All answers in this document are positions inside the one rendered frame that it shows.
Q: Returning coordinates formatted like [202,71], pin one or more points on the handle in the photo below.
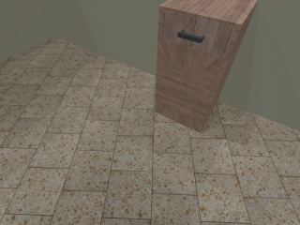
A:
[182,34]

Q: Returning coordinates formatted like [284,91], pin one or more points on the cabinet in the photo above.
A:
[189,81]

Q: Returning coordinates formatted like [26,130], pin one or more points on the drawer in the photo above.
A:
[217,36]

